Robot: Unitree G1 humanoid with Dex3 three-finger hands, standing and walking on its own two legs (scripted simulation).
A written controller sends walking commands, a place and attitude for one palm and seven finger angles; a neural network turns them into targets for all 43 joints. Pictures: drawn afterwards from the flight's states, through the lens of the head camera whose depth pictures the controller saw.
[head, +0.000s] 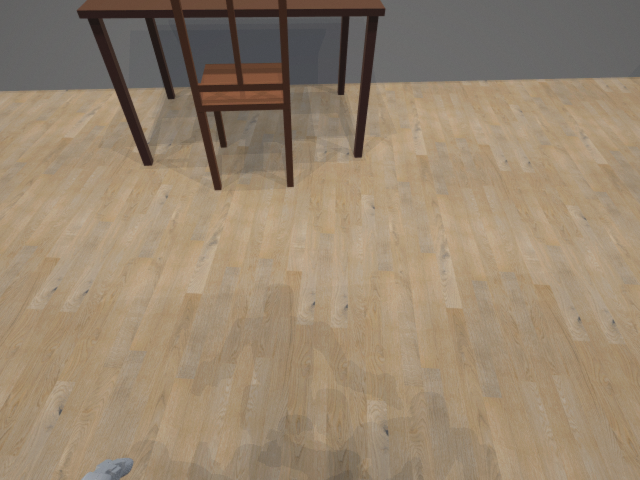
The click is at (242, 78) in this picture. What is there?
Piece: chair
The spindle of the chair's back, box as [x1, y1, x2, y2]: [226, 0, 242, 84]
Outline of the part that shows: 226,0 237,82 239,84 242,83 242,75 232,0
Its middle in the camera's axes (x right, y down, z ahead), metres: -0.32 -0.73 +1.42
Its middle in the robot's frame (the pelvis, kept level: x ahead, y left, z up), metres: +1.53 +0.39 -0.07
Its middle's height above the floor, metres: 0.70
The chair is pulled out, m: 0.00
